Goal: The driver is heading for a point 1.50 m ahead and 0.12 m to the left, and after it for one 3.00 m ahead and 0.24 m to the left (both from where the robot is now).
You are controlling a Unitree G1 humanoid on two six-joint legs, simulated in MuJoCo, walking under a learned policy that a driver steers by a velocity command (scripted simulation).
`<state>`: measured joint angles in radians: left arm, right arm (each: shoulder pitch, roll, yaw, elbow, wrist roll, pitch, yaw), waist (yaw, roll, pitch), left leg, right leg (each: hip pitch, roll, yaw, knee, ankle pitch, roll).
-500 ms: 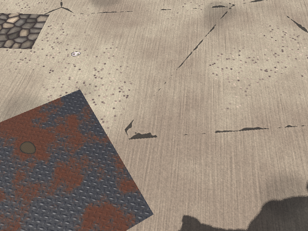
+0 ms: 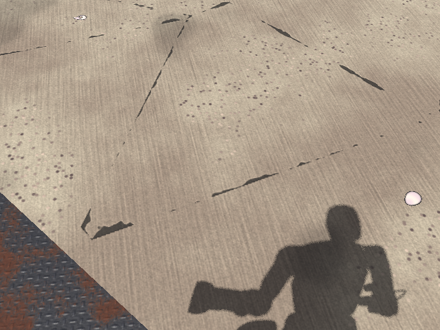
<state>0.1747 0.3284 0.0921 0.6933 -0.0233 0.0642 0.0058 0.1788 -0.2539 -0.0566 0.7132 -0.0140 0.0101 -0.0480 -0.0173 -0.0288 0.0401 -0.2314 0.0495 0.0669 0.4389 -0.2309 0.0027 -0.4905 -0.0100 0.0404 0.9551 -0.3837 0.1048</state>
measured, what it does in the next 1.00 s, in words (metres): steps on the spot: right foot, then left foot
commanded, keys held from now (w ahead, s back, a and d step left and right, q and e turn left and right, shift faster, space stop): no key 1.00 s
